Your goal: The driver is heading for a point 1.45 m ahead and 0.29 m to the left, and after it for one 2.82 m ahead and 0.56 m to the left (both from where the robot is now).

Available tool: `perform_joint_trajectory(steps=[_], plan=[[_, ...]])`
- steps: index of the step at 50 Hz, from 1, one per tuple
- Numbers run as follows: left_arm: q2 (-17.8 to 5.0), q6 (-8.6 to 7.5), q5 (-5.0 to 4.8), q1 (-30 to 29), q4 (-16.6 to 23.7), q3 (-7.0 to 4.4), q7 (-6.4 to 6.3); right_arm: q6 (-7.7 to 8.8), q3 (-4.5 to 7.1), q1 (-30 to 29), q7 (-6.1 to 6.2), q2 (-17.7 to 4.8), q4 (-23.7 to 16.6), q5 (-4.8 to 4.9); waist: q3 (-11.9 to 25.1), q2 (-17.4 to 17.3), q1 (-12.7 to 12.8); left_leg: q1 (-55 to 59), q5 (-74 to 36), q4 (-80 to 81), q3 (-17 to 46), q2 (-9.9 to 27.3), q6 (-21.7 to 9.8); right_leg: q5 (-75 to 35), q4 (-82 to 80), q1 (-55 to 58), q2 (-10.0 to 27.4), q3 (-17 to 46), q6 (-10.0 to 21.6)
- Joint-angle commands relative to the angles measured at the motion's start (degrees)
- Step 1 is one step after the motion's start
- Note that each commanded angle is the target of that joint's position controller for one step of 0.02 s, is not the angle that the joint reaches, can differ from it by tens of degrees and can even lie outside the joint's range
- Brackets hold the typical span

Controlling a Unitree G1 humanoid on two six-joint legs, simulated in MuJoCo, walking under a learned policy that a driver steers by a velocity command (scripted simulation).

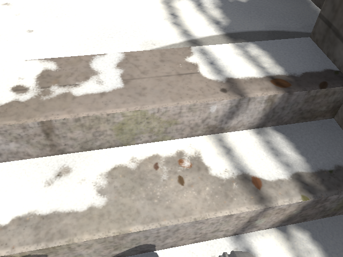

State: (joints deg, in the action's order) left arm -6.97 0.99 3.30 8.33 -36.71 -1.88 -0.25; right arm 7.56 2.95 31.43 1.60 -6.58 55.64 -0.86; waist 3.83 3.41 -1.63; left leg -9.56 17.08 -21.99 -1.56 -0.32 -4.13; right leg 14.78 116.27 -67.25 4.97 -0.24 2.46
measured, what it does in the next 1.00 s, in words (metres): climbs, turning left: right foot 0.17 m higher, then left foot 0.17 m higher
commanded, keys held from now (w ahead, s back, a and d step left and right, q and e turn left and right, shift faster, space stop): w+q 0.92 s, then w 0.08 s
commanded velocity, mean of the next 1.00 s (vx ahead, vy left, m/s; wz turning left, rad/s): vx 0.49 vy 0.00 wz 0.47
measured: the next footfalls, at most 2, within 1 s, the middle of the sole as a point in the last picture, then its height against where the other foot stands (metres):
right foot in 0.20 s outside the picture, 0.17 m higher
left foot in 0.84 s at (163, 186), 0.17 m higher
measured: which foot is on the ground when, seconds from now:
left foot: down 0.00-0.24, up 0.26-0.82, down 0.84-1.00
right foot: up 0.00-0.18, down 0.20-0.88, up 0.90-1.00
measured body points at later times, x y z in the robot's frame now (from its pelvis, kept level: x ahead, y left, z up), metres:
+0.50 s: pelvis +0.25 -0.15 +0.13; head +0.25 -0.17 +0.58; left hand +0.24 +0.08 +0.00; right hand +0.47 -0.33 +0.04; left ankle +0.28 -0.02 -0.37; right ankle +0.27 -0.23 -0.57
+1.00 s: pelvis +0.54 -0.06 +0.25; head +0.57 -0.07 +0.69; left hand +0.54 +0.23 +0.16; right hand +0.77 -0.21 +0.11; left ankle +0.60 +0.00 -0.40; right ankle +0.50 -0.24 -0.25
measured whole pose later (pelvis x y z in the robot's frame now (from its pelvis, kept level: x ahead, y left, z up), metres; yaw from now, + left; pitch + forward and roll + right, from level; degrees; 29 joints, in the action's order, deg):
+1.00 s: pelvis +0.54 -0.06 +0.25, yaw +29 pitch +1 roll +2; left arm -10.1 -6.0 1.6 12.8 -39.1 -2.9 0.5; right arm -0.5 4.8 10.9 0.7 -13.7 44.3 -1.5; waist -1.2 -2.2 1.0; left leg -39.2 25.1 -63.0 -8.6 -9.6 -10.6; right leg 5.4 103.8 -32.5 3.6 5.6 2.6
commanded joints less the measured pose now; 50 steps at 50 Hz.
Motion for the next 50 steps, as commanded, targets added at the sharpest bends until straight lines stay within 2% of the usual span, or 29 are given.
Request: perform_joint_trajectory(steps=[1, 3, 5, 7, 8, 10, 11, 12, 13, 14, 16, 18, 19, 20, 23, 26, 29, 32, 38, 39, 40, 41, 42, 43, 44, 45, 46, 48, 50], plan=[[1.2, -1.97, -0.65, -16.7, 11.0, 1.49, -0.38, 1.28, 1.65, 2.0, 0.4, -7.9, -1.2, -0.99, -11.1, -8.1, -1.8, 7.6, 19.3, 15.4, 21.6, 18.4, -12.2, 6.3, 4.9, -25.4, 3.1, 1.4, 0.5], [1.9, -2.66, -1.32, -22.5, 14.8, 2.36, -0.12, 1.24, 2.16, 2.1, 1.15, -8.8, -0.9, -1.78, -12.1, -8.2, -2.9, 9.4, 14.9, 16.8, 20.7, 19.2, -10.9, 10.9, 0.9, -28.6, 5.0, 2.7, 0.7], [2.3, -2.46, -0.84, -25.3, 18.1, 3.24, 0.66, 0.05, 2.41, 3.3, 1.8, -8.7, -0.1, -0.58, -9.6, -9.8, -3.8, 7.0, 9.9, 19.8, 18.3, 16.0, -9.4, 11.1, -12.1, -20.1, 6.5, 2.0, 1.1], [3.0, -1.38, -1.44, -22.6, 17.4, 3.59, 2.24, -1.06, 2.73, -1.5, 1.61, -9.6, -3.0, 1.36, -4.6, -9.6, -3.0, -7.1, -4.7, 29.1, 12.5, 15.0, -9.4, 13.2, -31.1, 12.5, 5.8, -3.6, 3.4], [2.3, -0.67, -3.09, -16.1, 14.8, 3.03, 2.13, -1.59, 2.5, -5.5, 0.88, -10.0, -4.5, 1.12, -0.9, -9.6, -0.5, -9.9, -13.1, 27.7, 8.0, 12.2, -9.6, 17.1, -38.9, 26.7, 2.5, -9.8, 4.0], [-3.5, -0.96, -4.76, 4.3, 8.0, -0.92, 0.57, -0.22, 3.52, -6.7, -1.65, -16.3, -5.2, 0.86, 11.5, -11.4, 8.4, -1.0, -68.0, 2.9, 5.3, 13.2, -6.9, 17.5, -46.9, 48.3, -6.1, -9.4, 4.9], [-8.8, -1.86, -2.3, 12.8, 6.8, -2.84, -0.11, 0.89, 4.29, -7.5, -3.54, -18.3, -5.7, 1.63, 19.3, -10.7, 14.0, -3.4, -65.5, -16.8, 5.8, 12.0, -3.7, 15.3, -52.9, 59.2, -2.5, 0.4, 4.9], [-17.5, -2.42, -0.4, 20.1, 4.2, -5.24, -0.91, 1.22, 3.86, -14.2, -5.21, -11.7, -12.3, 3.13, 23.1, 13.2, 17.4, -22.6, -32.2, -39.7, 6.7, -0.2, -0.9, 42.0, -80.6, 65.8, 13.1, 32.7, 4.6], [-20.3, -1.74, -2.46, 13.8, 4.7, -5.85, -0.99, 1.54, 3.74, -12.5, -5.7, -6.0, -14.4, -0.99, 24.0, 20.6, 12.8, -31.6, -7.3, -68.0, 16.3, -5.1, -0.4, 59.3, -102.4, 61.9, 18.6, 58.9, 2.0], [-17.7, -1.43, -2.62, 5.4, 3.6, -5.04, -1.0, 0.95, 2.71, -9.0, -5.18, 0.4, -14.3, -2.21, 17.9, 16.0, 5.0, -36.9, -13.3, -81.9, 20.4, -2.7, 0.1, 60.7, -103.9, 53.7, 21.5, 56.5, -1.1], [-7.8, -2.21, -2.79, -4.6, -0.1, -2.12, -0.88, -1.08, 1.62, -10.4, -3.84, 1.9, -16.2, -3.27, -0.1, 9.8, -2.8, -42.3, -20.4, -86.6, 9.1, 2.4, 0.0, 49.0, -91.4, 36.0, 18.5, 34.6, 0.7], [1.3, -3.8, -0.6, -5.1, -5.5, 0.65, -0.13, -3.47, 0.74, -9.8, -2.42, 1.3, -15.4, -1.54, -4.6, 4.5, -6.2, -42.0, -20.7, -87.0, 9.6, 1.1, -0.9, 33.7, -85.5, 28.1, 14.8, 15.5, -1.5], [1.7, -4.76, -0.06, -2.5, -8.2, 0.85, 0.0, -4.53, 0.35, -12.4, -2.05, 1.1, -16.2, -0.72, -6.1, 1.8, -5.6, -44.5, -20.5, -88.9, 9.3, 0.2, -1.1, 29.0, -86.4, 28.7, 14.9, 12.5, -1.0], [-0.3, -5.91, -0.82, 0.0, -10.4, 0.08, 0.77, -5.13, -0.55, -14.1, -1.45, 3.4, -17.4, -1.06, -7.0, 1.9, -7.0, -47.6, -21.7, -88.4, 10.9, 1.5, -1.3, 23.1, -88.7, 31.3, 14.1, 9.4, -1.9], [-6.3, -9.07, -1.63, 3.5, -11.7, -2.06, 1.11, -5.87, 0.97, -18.7, -0.96, -3.3, -17.6, -1.3, -6.4, -2.6, -3.6, -48.4, -20.2, -79.6, 6.2, -0.8, -0.2, 9.1, -97.2, 40.2, 15.6, 0.9, 0.1], [-4.7, -10.0, -1.33, 11.9, -14.2, -1.6, -0.53, -6.63, 1.87, -22.1, -0.24, -2.8, -16.7, -1.5, -4.7, -2.7, 0.4, -59.1, -17.1, -95.3, 4.8, -1.7, -1.3, 2.0, -98.2, 55.7, 17.1, -2.8, 2.4], [-4.5, -9.49, -0.45, 17.2, -15.8, -1.33, -0.5, -7.25, 1.02, -26.5, -0.04, -1.2, -18.3, -1.51, -8.0, -6.2, 0.6, -66.0, -10.0, -94.3, 5.4, -1.7, -3.5, 3.8, -100.1, 61.9, 14.3, -7.2, 0.9], [-5.7, -9.41, 0.15, 21.2, -16.9, -1.36, 0.27, -8.69, 0.94, -31.5, -0.05, -1.0, -20.2, -1.86, -10.2, 0.1, 2.1, -73.8, -1.3, -99.9, 2.0, -2.4, -4.7, -2.5, -101.4, 70.0, 14.2, -9.8, 2.6], [-4.5, -7.99, -0.86, 28.9, -21.5, -0.17, -2.75, -8.56, -2.78, -47.0, -0.53, 1.6, -29.1, -0.85, -13.8, 2.6, 3.4, -75.7, 13.1, -79.1, -8.7, 1.9, -5.7, -21.4, -108.9, 76.5, 10.6, -17.4, -0.1], [-6.7, -7.16, -2.37, 22.8, -19.6, -0.22, -3.49, -9.02, -3.65, -42.2, -2.27, 1.7, -28.0, 0.79, -12.7, 2.5, 0.0, -57.2, 10.5, -60.0, -12.9, 3.6, -7.7, -37.3, -112.3, 67.8, 9.0, -22.8, 1.4], [-7.0, -6.96, -4.34, 21.9, -17.7, -0.1, -4.28, -9.86, -3.1, -38.6, -2.63, -0.4, -24.7, 2.08, -5.6, -1.0, 1.3, -35.5, 8.3, -53.4, -20.6, -3.8, -7.5, -72.3, -107.8, 61.2, 8.3, -22.5, 3.7], [-15.7, -7.24, -4.71, 23.0, -16.3, -1.85, -4.32, -9.72, -1.74, -28.4, -2.46, -2.3, -23.2, 2.66, -0.8, 5.3, -3.3, -24.9, 13.5, -52.0, -22.3, -8.3, -7.3, -107.4, -95.9, 63.7, 13.6, -20.1, 4.5], [-20.1, -7.44, -6.22, 20.2, -14.8, -2.82, -3.13, -9.53, -0.71, -15.4, -2.16, -4.3, -19.6, 2.04, 7.4, 10.4, -8.7, -14.5, 10.9, -49.7, -17.4, -9.6, -9.7, -118.9, -81.6, 67.2, 16.0, -18.6, 4.8], [-22.0, -7.65, -7.3, 18.5, -11.4, -3.23, -1.55, -8.65, 0.96, -10.7, -2.07, -8.1, -18.5, 1.52, 13.9, 10.3, -11.6, -4.3, 12.2, -39.7, -5.0, -10.4, -11.9, -104.9, -64.5, 63.0, 13.7, -17.4, 4.5], [-17.8, -8.31, -6.04, 12.9, -5.2, -2.81, 0.61, -9.24, 3.4, -11.5, -1.33, -15.3, -18.9, 1.45, 14.2, -3.6, -10.7, 3.9, 26.5, -24.5, 24.5, 0.3, -20.3, -61.5, -37.7, 41.1, 2.3, -14.8, -0.1], [-15.3, -9.38, -3.84, 4.7, -1.7, -3.62, 2.98, -10.17, 5.41, -17.7, -1.15, -19.1, -20.9, 1.38, 18.0, -7.7, -7.9, 4.6, 32.6, -1.1, 52.7, 7.8, -20.8, -7.2, -16.7, 32.1, -8.4, -2.8, -2.0], [-10.4, -9.93, -2.06, 4.4, 2.5, -2.96, 3.75, -9.81, 5.6, -21.8, -1.19, -20.0, -22.5, -0.38, 19.1, -2.1, -3.5, 3.2, 37.8, 3.9, 58.4, 9.1, -17.9, -9.2, -6.8, 27.9, -6.4, 7.1, -0.9], [-3.5, -8.31, -1.21, 3.8, 4.2, -0.96, 1.53, -7.4, 3.66, -20.4, -0.63, -12.5, -16.1, -0.08, 1.5, 4.8, 1.7, -13.5, 28.1, -0.6, 46.8, 9.2, -13.7, -11.8, -6.0, 21.5, -3.4, 6.1, 0.1], [0.1, -7.33, -0.6, 5.2, 5.7, 0.98, -0.4, -4.56, 1.41, -19.6, -0.31, -6.0, -11.7, -2.35, -2.7, 1.5, 4.5, -18.4, 16.5, -2.5, 34.7, 6.3, -12.4, -7.6, 3.6, 14.2, -3.0, 5.8, 1.7]])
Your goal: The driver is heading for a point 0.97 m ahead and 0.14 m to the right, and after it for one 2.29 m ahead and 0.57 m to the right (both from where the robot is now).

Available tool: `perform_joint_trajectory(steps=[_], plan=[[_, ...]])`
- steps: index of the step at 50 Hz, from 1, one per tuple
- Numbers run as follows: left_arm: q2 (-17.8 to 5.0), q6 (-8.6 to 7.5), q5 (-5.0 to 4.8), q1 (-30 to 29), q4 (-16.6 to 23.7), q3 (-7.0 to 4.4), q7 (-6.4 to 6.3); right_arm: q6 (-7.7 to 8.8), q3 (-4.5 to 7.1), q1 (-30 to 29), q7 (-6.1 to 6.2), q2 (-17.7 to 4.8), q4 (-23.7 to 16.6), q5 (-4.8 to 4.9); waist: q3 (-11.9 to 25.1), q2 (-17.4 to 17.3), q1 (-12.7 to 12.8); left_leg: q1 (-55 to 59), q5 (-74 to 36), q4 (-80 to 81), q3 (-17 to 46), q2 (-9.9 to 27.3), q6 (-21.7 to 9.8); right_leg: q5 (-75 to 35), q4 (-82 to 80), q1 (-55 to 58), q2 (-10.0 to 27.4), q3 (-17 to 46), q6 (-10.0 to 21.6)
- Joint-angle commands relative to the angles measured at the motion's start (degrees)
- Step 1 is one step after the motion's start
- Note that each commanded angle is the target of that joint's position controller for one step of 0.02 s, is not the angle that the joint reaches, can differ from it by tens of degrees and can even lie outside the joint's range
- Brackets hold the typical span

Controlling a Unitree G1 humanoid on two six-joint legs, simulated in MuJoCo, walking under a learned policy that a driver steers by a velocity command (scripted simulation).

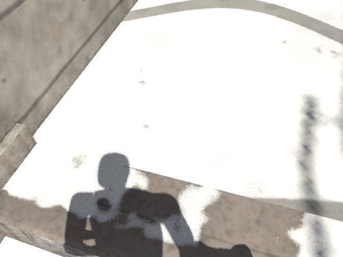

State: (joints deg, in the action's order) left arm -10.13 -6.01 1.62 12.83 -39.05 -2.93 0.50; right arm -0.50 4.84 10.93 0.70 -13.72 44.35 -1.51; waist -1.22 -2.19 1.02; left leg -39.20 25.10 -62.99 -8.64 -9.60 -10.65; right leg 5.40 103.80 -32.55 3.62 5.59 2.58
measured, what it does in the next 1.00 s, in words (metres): climbs: right foot 0.17 m higher, then left foot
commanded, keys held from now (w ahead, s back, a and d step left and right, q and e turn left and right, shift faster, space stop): w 0.76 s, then w+e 0.24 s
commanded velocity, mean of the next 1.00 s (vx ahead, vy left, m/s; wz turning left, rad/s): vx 0.50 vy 0.00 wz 0.05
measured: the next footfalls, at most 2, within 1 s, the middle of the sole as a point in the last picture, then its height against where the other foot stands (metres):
right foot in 0.40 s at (248, 232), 0.17 m higher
left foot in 0.90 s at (190, 154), level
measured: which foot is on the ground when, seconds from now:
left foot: down 0.00-0.40, up 0.42-0.88, down 0.90-1.00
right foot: up 0.00-0.38, down 0.40-0.90, up 0.92-1.00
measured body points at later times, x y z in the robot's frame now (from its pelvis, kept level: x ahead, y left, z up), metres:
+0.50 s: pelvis +0.36 -0.09 +0.16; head +0.37 -0.07 +0.61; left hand +0.51 +0.15 +0.05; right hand +0.40 -0.34 +0.04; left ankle +0.19 +0.03 -0.41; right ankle +0.44 -0.15 -0.47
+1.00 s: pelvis +0.68 -0.06 +0.26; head +0.70 -0.06 +0.71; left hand +0.68 +0.20 +0.12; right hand +0.85 -0.29 +0.16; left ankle +0.74 +0.01 -0.47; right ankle +0.51 -0.16 -0.38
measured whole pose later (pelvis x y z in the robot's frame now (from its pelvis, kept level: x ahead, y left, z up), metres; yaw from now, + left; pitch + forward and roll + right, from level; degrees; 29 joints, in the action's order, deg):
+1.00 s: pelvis +0.68 -0.06 +0.26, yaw +0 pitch +2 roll +0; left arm -12.6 -4.4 -0.1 24.5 -49.1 -3.2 -0.8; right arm 5.3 2.8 9.9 -0.3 -11.5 40.4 -2.5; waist 0.0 0.4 1.8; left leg -22.6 10.9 -30.7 -5.6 -2.4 -5.3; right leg 22.6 65.0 -16.2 -2.1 0.5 5.1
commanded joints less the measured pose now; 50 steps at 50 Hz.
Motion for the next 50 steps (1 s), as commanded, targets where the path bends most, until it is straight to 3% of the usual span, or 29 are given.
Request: perform_joint_trajectory(steps=[1, 4, 5, 8, 11, 13, 15, 17, 19, 20, 21, 22, 23, 24, 25, 26, 28, 30, 33, 34, 37, 39, 41, 43, 45, 46, 47, 48, 50], plan=[[4.9, 0.62, 2.08, 0.9, 8.6, 3.09, -1.64, 4.12, -0.71, 3.1, 0.2, 0.8, 1.8, -1.25, 1.2, 5.8, 2.7, 11.3, 0.1, 38.5, 36.1, 14.9, -4.7, 3.8, 17.4, -24.8, -0.4, 0.3, 1.9], [3.8, 2.71, 1.78, -2.1, 7.8, 3.33, -1.99, 6.2, -1.37, 7.6, -1.2, 1.1, 4.1, 0.27, -2.2, 5.5, 1.6, 13.3, -14.5, 38.5, 25.7, 13.1, -1.3, 4.1, 10.5, -31.8, 2.1, -3.2, 1.1], [5.2, 3.13, 1.27, -4.4, 7.4, 3.52, -2.31, 7.02, -1.14, 12.5, -1.53, -0.1, 6.2, -0.38, 0.0, 1.6, -0.6, 19.3, -19.8, 38.7, 27.2, 15.1, -2.3, 6.4, 22.3, -38.9, 0.2, -6.0, 1.1], [8.2, 3.4, 0.42, -16.0, 12.0, 4.79, -2.4, 7.93, -1.54, 17.1, -2.1, -0.9, 9.2, -0.32, -1.9, -1.0, -3.2, 27.2, -14.0, 43.3, 28.2, 18.4, -1.1, 14.3, 33.8, -54.4, 0.6, -6.5, 4.1], [9.7, 3.98, 0.9, -27.0, 17.2, 6.34, -1.38, 6.85, -2.06, 20.5, -1.1, 0.2, 12.1, 0.04, -4.4, -2.7, -4.3, 24.4, -9.7, 50.7, 23.8, 15.3, 1.5, 16.8, 16.8, -52.3, 1.2, -11.4, 5.0], [7.7, 5.4, 0.59, -28.0, 18.2, 5.91, -0.21, 6.03, -1.97, 20.6, 1.5, -0.6, 11.0, 1.52, -1.2, -3.5, -4.6, 27.3, -25.9, 60.5, 23.3, 17.2, -1.8, 15.8, 2.3, -40.3, 2.1, -12.6, 4.9], [6.5, 5.98, 0.3, -22.5, 15.8, 5.33, 0.38, 6.13, -1.38, 20.4, 2.19, -2.3, 9.6, 1.78, 2.8, -2.6, -3.5, 34.3, -48.4, 60.3, 17.2, 18.7, -2.0, 18.3, -8.7, -29.6, 1.7, -14.9, 6.0], [6.7, 6.46, -1.4, -14.4, 10.6, 4.39, 0.6, 5.78, -0.75, 16.1, 1.97, -4.8, 5.8, 2.88, 12.0, -3.1, 1.1, 31.3, -87.6, 52.4, 11.9, 17.7, -1.5, 15.0, -24.1, -2.3, -4.9, -19.6, 6.6], [-0.8, 6.32, -2.97, -4.2, 8.9, 1.26, -0.63, 7.29, 1.14, 16.4, 0.78, -10.7, 5.1, 2.43, 14.3, -10.5, 7.3, 39.0, -109.6, 35.2, 14.3, 22.6, 0.0, 24.7, -36.2, 6.5, -8.1, -15.3, 6.8], [-4.6, 6.35, -1.74, 2.0, 7.3, -0.38, -1.1, 8.49, 1.8, 14.2, -0.24, -11.2, 4.0, 1.83, 16.8, -9.8, 11.3, 36.3, -103.3, 20.7, 13.1, 21.0, 1.4, 28.9, -43.6, 15.1, -7.4, -7.7, 8.3], [-11.0, 5.07, 0.97, 8.1, 4.1, -2.28, -1.06, 9.81, 0.68, 15.2, -1.94, -4.4, 0.6, 3.51, 20.9, 7.9, 9.7, 17.2, -64.0, -3.0, 14.1, 10.9, 4.2, 36.9, -58.7, 26.9, 6.6, 21.6, 14.7], [-13.5, 6.14, -0.48, 7.9, 1.7, -3.33, -0.92, 10.4, 0.87, 14.7, -3.81, -1.9, -1.3, 1.08, 22.8, 21.2, 8.5, 7.0, -16.6, -26.8, 16.0, -0.4, 5.8, 35.5, -82.3, 27.3, 11.6, 49.0, 19.0], [-9.7, 5.25, -1.09, 1.4, 0.6, -2.85, -0.64, 9.96, 0.43, 15.3, -3.81, 1.7, -3.8, -0.26, 17.8, 14.1, 2.4, -0.9, -17.1, -40.8, 21.5, 2.2, 5.2, 38.9, -84.5, 22.4, 13.9, 49.6, 17.7], [-5.3, 3.75, -1.49, -1.9, -1.5, -1.99, -0.35, 9.46, -0.78, 12.3, -3.05, 3.1, -5.6, -0.82, 9.3, 5.5, -0.5, -3.5, -21.5, -42.5, 18.6, 5.0, 4.6, 39.1, -83.0, 14.2, 13.5, 41.1, 14.7], [-2.4, 2.83, -0.51, -1.3, -3.8, -1.3, -0.31, 8.35, -1.23, 9.4, -2.04, 4.3, -7.4, -1.07, 4.3, 0.8, -1.1, -7.5, -19.2, -44.6, 16.9, 6.8, 3.6, 35.7, -80.4, 9.3, 13.3, 33.6, 13.7], [1.4, 1.95, 0.53, 0.1, -7.0, -0.17, -0.26, 7.2, -2.38, 6.1, -1.3, 6.1, -9.0, -1.02, 1.4, -0.8, -2.0, -10.1, -17.4, -48.2, 17.4, 7.1, 2.6, 27.9, -79.0, 5.1, 11.9, 26.5, 12.5], [2.1, 0.54, 0.9, 3.3, -11.6, 0.17, 0.09, 4.91, -3.86, 6.0, -0.62, 8.9, -10.4, -0.23, -0.8, 1.0, -5.1, -14.3, -13.1, -48.5, 19.1, 7.5, 1.8, 15.8, -80.3, 3.9, 9.2, 14.2, 9.7], [0.4, -0.52, -0.15, 1.2, -11.4, 0.23, 0.26, 3.52, -3.74, 5.5, -0.49, 5.8, -10.9, 0.36, -4.3, 0.4, -7.7, -10.1, -13.5, -28.1, 18.0, 9.2, 3.7, 7.9, -85.5, -0.5, 5.7, 3.2, 7.4], [-4.8, -2.44, -2.23, 3.8, -11.7, 0.14, -0.36, 3.84, -2.53, 2.0, -1.29, 0.9, -10.0, -0.21, -1.1, 3.1, -5.6, -3.1, -27.0, -5.3, 8.7, 11.6, 6.4, -17.3, -90.6, 7.0, 2.3, -6.0, 7.3], [-6.0, -2.89, -2.71, 5.8, -12.1, -0.08, -0.45, 4.21, -2.74, 0.3, -1.86, 1.3, -9.7, -0.11, 0.6, 2.9, -4.6, -0.4, -29.3, 2.4, 6.3, 11.9, 6.4, -22.7, -91.0, 11.4, 1.5, -7.3, 6.8], [-8.7, -2.37, -1.84, 12.2, -11.6, -1.15, -0.94, 4.23, -3.44, -9.1, -3.3, 3.8, -10.6, 1.48, 0.7, 4.9, 1.4, 3.3, -30.4, 21.0, 2.5, 10.2, 6.2, -19.8, -96.4, 24.6, 2.3, -7.1, 5.4], [-8.7, -1.44, -1.78, 13.7, -11.5, -1.09, -1.06, 4.03, -2.9, -12.6, -3.48, 3.2, -11.4, 1.14, -0.8, 6.0, 2.6, 3.9, -29.1, 27.5, 2.4, 9.4, 5.8, -24.1, -95.8, 31.8, 3.8, -6.1, 5.3], [-8.3, -0.89, -1.39, 15.1, -11.6, -0.8, -1.49, 4.32, -2.31, -12.1, -2.88, 2.2, -11.3, 0.75, -0.1, 7.9, 2.0, 6.2, -25.0, 30.6, 2.0, 7.7, 4.9, -37.8, -90.3, 38.0, 5.7, -5.1, 5.4], [-11.0, -0.61, -0.77, 14.9, -11.0, -1.39, -2.0, 4.93, -1.46, -6.1, -2.33, -0.1, -9.6, 0.17, 3.2, 10.3, -1.2, 12.9, -18.0, 33.9, 3.0, 5.2, 3.4, -51.1, -80.9, 41.7, 6.7, -4.4, 5.9], [-11.2, -0.21, -1.26, 13.2, -9.3, -1.67, -2.03, 6.23, 0.16, 8.2, -1.13, -3.9, -5.4, -1.47, 10.9, 7.9, -8.3, 35.5, -19.1, 38.0, 7.5, 9.3, 0.8, -38.1, -61.9, 29.9, 5.0, -4.7, 5.6], [-6.6, -0.12, -0.98, 14.7, -6.5, -0.65, -1.97, 6.59, 1.17, 15.6, -0.05, -8.9, -5.5, -2.77, 19.1, -0.5, -9.1, 48.3, -15.8, 35.1, 23.0, 25.0, -1.1, -11.8, -45.5, 18.6, 1.3, -6.4, 5.5], [-3.1, 0.32, -3.58, 20.8, -5.2, -0.09, -1.54, 6.65, 1.25, 12.4, -0.34, -10.5, -5.9, -3.33, 22.3, -12.1, -4.1, 58.2, -15.6, 41.5, 49.7, 37.2, -10.6, 26.7, -26.9, -1.9, -8.2, -5.6, 3.1], [-8.3, 0.72, -1.83, 15.3, -5.5, -1.49, -1.72, 6.16, 0.62, 9.1, -0.59, -5.8, -7.0, -1.22, 17.2, -1.1, -4.8, 51.3, -9.6, 45.0, 46.5, 33.8, -8.7, 20.0, -25.3, -6.1, -4.5, -1.3, 3.4], [-7.6, 0.7, -1.52, 7.2, -3.0, -1.52, -0.83, 7.03, -1.08, 5.7, -0.83, -1.3, -5.6, -0.29, 6.3, 2.8, -2.8, 37.8, -17.5, 48.6, 29.1, 28.3, -3.6, 12.2, -30.5, -4.8, -1.5, -0.6, 2.5]])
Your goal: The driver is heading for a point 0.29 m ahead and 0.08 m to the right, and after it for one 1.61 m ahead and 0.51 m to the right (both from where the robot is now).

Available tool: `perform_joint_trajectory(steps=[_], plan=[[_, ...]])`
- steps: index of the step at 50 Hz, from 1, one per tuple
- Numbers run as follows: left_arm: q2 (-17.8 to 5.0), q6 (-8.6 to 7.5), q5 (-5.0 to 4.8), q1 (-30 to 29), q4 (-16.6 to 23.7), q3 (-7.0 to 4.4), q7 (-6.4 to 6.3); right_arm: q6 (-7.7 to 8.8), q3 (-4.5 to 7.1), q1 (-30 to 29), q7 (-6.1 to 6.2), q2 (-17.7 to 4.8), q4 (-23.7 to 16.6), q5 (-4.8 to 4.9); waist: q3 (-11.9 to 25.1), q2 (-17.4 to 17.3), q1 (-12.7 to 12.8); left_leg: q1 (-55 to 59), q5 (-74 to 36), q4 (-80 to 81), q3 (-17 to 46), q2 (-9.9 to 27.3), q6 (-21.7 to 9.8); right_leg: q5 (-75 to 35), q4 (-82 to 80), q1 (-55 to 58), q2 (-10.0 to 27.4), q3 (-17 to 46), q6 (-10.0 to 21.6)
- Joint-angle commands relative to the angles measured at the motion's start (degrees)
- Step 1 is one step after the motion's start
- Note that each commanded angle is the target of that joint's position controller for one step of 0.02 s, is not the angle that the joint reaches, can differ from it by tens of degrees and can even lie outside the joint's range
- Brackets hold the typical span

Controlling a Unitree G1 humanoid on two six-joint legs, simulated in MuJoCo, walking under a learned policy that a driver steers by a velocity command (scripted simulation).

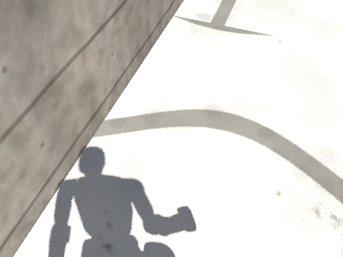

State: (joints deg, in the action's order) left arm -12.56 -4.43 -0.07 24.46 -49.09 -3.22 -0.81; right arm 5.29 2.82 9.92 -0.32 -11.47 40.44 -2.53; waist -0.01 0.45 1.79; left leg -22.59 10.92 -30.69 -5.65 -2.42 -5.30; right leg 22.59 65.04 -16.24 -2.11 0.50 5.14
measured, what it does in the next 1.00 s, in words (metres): walks ahead, turning right: right foot, then left foot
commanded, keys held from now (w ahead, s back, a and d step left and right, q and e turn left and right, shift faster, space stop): w+e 0.58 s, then e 0.10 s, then no key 0.32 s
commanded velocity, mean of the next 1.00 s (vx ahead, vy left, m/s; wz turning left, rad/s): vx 0.39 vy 0.00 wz -0.46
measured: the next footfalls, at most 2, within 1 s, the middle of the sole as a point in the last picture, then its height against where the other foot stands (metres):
right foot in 0.42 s outside the picture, level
left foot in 0.94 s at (213, 212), level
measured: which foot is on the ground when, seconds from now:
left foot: down 0.00-0.44, up 0.46-0.92, down 0.94-1.00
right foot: up 0.00-0.40, down 0.42-0.96, up 0.98-1.00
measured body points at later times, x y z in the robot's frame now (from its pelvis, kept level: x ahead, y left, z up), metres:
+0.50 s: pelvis +0.29 -0.08 -0.02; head +0.32 -0.09 +0.43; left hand +0.51 +0.12 -0.11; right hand +0.24 -0.34 -0.15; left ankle +0.12 +0.08 -0.63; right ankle +0.36 -0.15 -0.73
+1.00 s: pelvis +0.50 -0.13 +0.00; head +0.54 -0.13 +0.44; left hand +0.67 +0.09 -0.14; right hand +0.53 -0.42 -0.11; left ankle +0.63 -0.10 -0.73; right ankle +0.36 -0.15 -0.70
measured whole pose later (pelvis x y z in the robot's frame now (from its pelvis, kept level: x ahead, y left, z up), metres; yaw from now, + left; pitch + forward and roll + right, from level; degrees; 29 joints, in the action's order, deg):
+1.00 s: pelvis +0.50 -0.13 +0.00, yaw -29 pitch +1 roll -1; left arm -15.5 -1.5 0.0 20.5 -45.0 -2.9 -1.2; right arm 3.4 0.2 9.3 0.8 -13.1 42.0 -1.1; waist -2.8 0.7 2.5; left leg -25.0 7.7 -32.1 -1.7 -1.2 -3.6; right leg 29.7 47.0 -11.3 -10.1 7.0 3.9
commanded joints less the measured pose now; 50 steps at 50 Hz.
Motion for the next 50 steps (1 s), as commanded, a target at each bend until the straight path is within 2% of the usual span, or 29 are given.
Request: perform_joint_trajectory(steps=[1, 2, 4, 5, 7, 11, 15, 16, 18, 19, 20, 21, 22, 23, 24, 25, 26, 27, 29, 32, 34, 38, 42, 44, 46, 47, 48, 49, 50], plan=[[-4.9, -0.09, 0.96, -4.2, 7.0, -1.21, 0.98, 1.59, 0.77, 6.9, 0.5, -3.0, -1.1, 0.97, 3.6, -0.8, -2.5, 18.1, -6.3, 17.4, 21.1, 18.9, -6.9, -5.8, 6.4, -20.0, 5.3, 4.3, -0.7], [-4.2, 1.03, 1.56, -2.6, 6.8, -1.12, 1.62, 1.84, 0.51, 7.3, 0.8, -2.7, -0.5, 1.31, 2.7, -2.7, -1.2, 15.7, -7.6, 19.0, 17.3, 17.3, -5.4, -6.4, 5.6, -18.9, 5.9, 4.0, -1.6], [-3.1, 2.36, 1.91, -2.5, 7.2, -0.91, 2.31, 2.55, 0.65, 8.9, 0.89, -3.7, 0.6, 1.7, 1.4, -4.1, -0.3, 14.2, -11.8, 20.6, 12.9, 16.5, -4.7, -7.6, 4.6, -20.3, 6.1, 3.4, -2.6], [-2.8, 2.78, 2.07, -4.0, 7.8, -0.83, 2.61, 2.8, 0.81, 9.6, 0.85, -4.7, 1.2, 1.89, 0.3, -4.2, -0.3, 13.5, -13.2, 21.6, 10.6, 16.3, -4.5, -9.2, 3.7, -21.8, 6.6, 3.1, -3.2], [-3.0, 3.19, 2.44, -8.3, 9.1, -0.9, 3.0, 2.9, 1.02, 11.2, 0.68, -5.7, 2.3, 1.49, -2.2, -4.4, -0.9, 13.7, -16.2, 22.7, 6.4, 15.6, -4.3, -13.3, 0.7, -25.6, 7.4, 2.3, -3.9], [-2.1, 3.06, 1.79, -16.3, 11.7, -0.05, 3.64, 2.52, 0.91, 12.1, 0.39, -6.5, 3.9, 1.34, -3.9, -4.8, -2.2, 14.8, -20.2, 23.1, -1.0, 13.4, -2.7, -22.3, -13.7, -24.4, 7.2, -0.8, -3.4], [-2.2, 2.59, 1.66, -22.9, 14.3, 0.36, 4.58, 1.78, 1.31, 15.3, 1.36, -8.5, 6.1, 1.53, -5.5, -3.9, -4.1, 21.7, -24.4, 22.2, -4.7, 15.6, -1.5, -23.6, -25.0, -22.0, 6.3, -5.5, -0.6], [-2.4, 2.53, 1.82, -23.3, 14.7, 0.32, 4.54, 1.39, 1.34, 15.7, 1.57, -8.8, 6.5, 1.51, -5.5, -4.1, -4.1, 24.0, -29.0, 20.4, -5.7, 16.0, -1.2, -22.0, -26.8, -21.3, 5.6, -6.4, 0.4], [-3.6, 2.74, 2.21, -21.3, 14.9, -0.27, 4.1, 0.7, 1.6, 15.4, 2.1, -10.5, 7.1, 1.43, -3.2, -5.8, -2.6, 27.8, -46.5, 13.4, -7.6, 16.9, -0.4, -16.1, -28.3, -16.7, 1.9, -8.9, 2.7], [-4.4, 2.86, 2.43, -18.1, 14.4, -0.74, 3.75, 0.17, 1.88, 15.1, 2.34, -11.7, 7.2, 1.24, -1.1, -7.0, -1.1, 29.2, -54.3, 7.3, -8.4, 17.1, -0.2, -12.3, -28.7, -13.3, -0.5, -9.9, 4.0], [-5.7, 2.62, 2.59, -12.0, 13.0, -1.5, 3.44, -0.54, 2.26, 14.5, 2.46, -12.9, 7.1, 1.11, 2.2, -6.9, 1.7, 28.3, -56.3, -2.4, -8.7, 17.2, 0.0, -9.8, -30.2, -6.4, -2.6, -9.6, 5.5], [-7.8, 2.2, 3.1, -2.7, 10.4, -2.67, 2.87, -1.03, 2.37, 13.6, 2.38, -13.5, 6.4, 1.2, 7.5, -4.3, 6.0, 22.3, -47.8, -16.2, -9.5, 15.9, 1.1, -10.2, -34.2, 6.2, -3.7, -7.2, 7.3], [-13.0, 2.12, 3.31, 3.0, 9.6, -4.2, 1.97, -1.04, 1.49, 15.1, 2.02, -9.8, 4.4, 0.8, 13.6, 2.9, 6.6, 9.3, -19.9, -33.4, -9.4, 13.3, 2.4, -5.8, -33.9, 19.9, 8.3, 7.9, 9.5], [-18.4, 2.52, 1.73, -1.1, 11.1, -5.51, 1.63, -0.81, 0.88, 15.5, 0.93, -6.3, -0.2, 1.86, 18.2, 16.5, 2.2, -14.0, 20.5, -54.2, -2.3, -0.3, 5.7, -7.8, -43.8, 32.9, 20.9, 42.0, 19.6], [-16.9, 3.33, 0.78, -0.7, 12.1, -5.52, 1.37, -0.21, 1.06, 9.0, 0.53, -8.5, -1.9, 1.26, 17.0, 6.5, 4.9, -21.7, 15.6, -56.4, 7.9, 2.3, 5.4, -9.3, -48.6, 33.2, 20.4, 42.1, 18.7], [-14.0, 3.33, 0.74, -2.6, 11.1, -4.65, 0.72, 0.5, 0.68, 5.5, 0.32, -8.3, -2.8, 1.77, 9.9, 2.4, 3.7, -23.3, 10.0, -54.0, 7.8, 5.0, 5.1, -14.2, -47.9, 26.4, 19.6, 32.9, 17.1], [-11.3, 3.09, 0.55, -3.9, 10.3, -3.74, 0.64, 0.91, 0.36, 6.1, 0.48, -7.7, -2.4, 1.54, 5.1, -1.9, 0.6, -19.9, 7.2, -47.9, 7.5, 7.1, 5.3, -21.5, -48.4, 17.6, 16.9, 27.0, 14.4], [-9.8, 2.71, 0.18, -5.8, 10.2, -3.18, 0.67, 0.19, 0.2, 6.6, 0.44, -7.4, -2.4, 0.64, 3.1, -3.0, -1.7, -16.3, 7.5, -44.1, 8.0, 8.4, 5.7, -25.1, -49.0, 11.1, 13.9, 22.4, 12.6], [-8.2, 1.77, 0.1, -7.3, 10.4, -2.37, 0.93, -2.18, 0.04, 9.1, 0.18, -7.4, -1.6, -0.59, 2.9, -1.1, -3.8, -11.4, 8.3, -39.7, 7.8, 9.2, 6.8, -29.1, -50.6, 4.8, 10.9, 17.8, 11.6], [-10.7, 0.88, 0.52, -5.0, 9.3, -2.68, 0.96, -3.75, -0.32, 7.1, 0.43, -6.5, -1.9, -0.22, 1.5, -0.7, -3.9, -12.2, 5.4, -33.2, 6.2, 8.2, 8.3, -47.8, -49.5, 2.7, 9.2, 13.8, 11.0], [-11.2, 1.2, 0.3, -3.2, 8.5, -2.71, 0.77, -3.9, -0.52, 4.0, 0.64, -6.3, -2.5, -0.16, 1.8, 0.7, -2.9, -13.3, 1.4, -28.6, 5.8, 7.2, 8.7, -54.5, -47.4, 4.1, 7.4, 11.9, 8.7], [-10.2, 2.12, -0.11, 0.0, 7.2, -2.2, 0.27, -3.96, -1.0, -1.9, 0.53, -6.3, -3.2, 0.59, 2.9, 3.9, 0.5, -14.0, -6.5, -18.8, 5.4, 5.8, 7.5, -57.5, -44.8, 10.0, 6.1, 10.5, 4.2], [-9.6, 2.71, 0.7, 2.2, 6.3, -1.76, -0.39, -3.14, -1.31, -5.4, 0.53, -6.6, -3.6, 1.13, 2.1, 4.0, 2.8, -12.5, -7.6, -10.7, 5.0, 3.9, 5.6, -58.6, -41.8, 15.1, 7.5, 12.2, 3.5], [-9.7, 2.87, 1.17, 1.2, 6.3, -1.56, -0.58, -2.51, -1.16, -3.4, 0.55, -7.2, -2.8, 1.08, 1.8, 4.2, 1.7, -7.4, -5.0, -6.6, 5.3, 2.4, 4.0, -59.5, -38.9, 14.7, 8.2, 13.4, 3.1], [-10.5, 2.44, 0.7, -1.6, 6.6, -1.56, -0.73, -1.69, -0.69, 3.4, 1.02, -8.2, -0.5, 0.94, 2.0, 3.7, -2.0, 2.4, -7.1, 1.8, 5.1, 0.9, 1.8, -60.6, -33.2, 12.8, 7.2, 14.0, 1.5], [-10.4, 1.89, 0.07, -2.9, 6.9, -1.37, -0.57, -0.8, -0.53, 8.0, 1.45, -8.8, 0.8, 0.7, 3.7, 1.9, -4.6, 11.2, -19.0, 6.9, 7.1, 3.4, 0.4, -55.2, -27.5, 9.8, 5.0, 13.1, 0.2], [-7.6, 1.17, -0.21, -0.6, 8.8, -0.53, -0.31, -0.21, -0.06, 12.6, 1.96, -12.5, 0.8, 0.39, 10.3, -6.4, -4.3, 24.4, -48.6, 2.3, 18.6, 16.4, -3.5, -29.8, -15.7, 2.5, 0.8, 10.6, -1.4], [-6.0, 1.93, -1.55, 7.7, 7.1, -0.61, -0.54, -1.26, 0.55, 12.2, 1.85, -13.7, 0.6, 1.51, 17.9, -16.5, -1.9, 31.8, -67.8, 2.0, 32.9, 28.8, -15.1, 14.1, -0.6, -5.6, -8.3, 5.6, -3.5], [-9.5, 3.14, 0.8, 5.9, 5.6, -0.99, -0.75, -1.93, -0.29, 10.7, 1.21, -10.0, -0.1, 2.98, 16.1, -7.8, -1.7, 25.3, -55.5, 5.6, 33.9, 26.3, -14.8, 14.4, 2.1, -6.8, -6.3, 7.6, -3.1]])
Keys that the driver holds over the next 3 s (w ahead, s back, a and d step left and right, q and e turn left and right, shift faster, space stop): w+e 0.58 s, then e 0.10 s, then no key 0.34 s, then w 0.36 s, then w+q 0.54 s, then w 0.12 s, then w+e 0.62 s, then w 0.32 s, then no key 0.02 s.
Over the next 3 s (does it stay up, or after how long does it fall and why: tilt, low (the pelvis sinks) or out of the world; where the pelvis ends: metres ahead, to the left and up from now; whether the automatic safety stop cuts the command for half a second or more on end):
stays up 1.41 -0.39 0.01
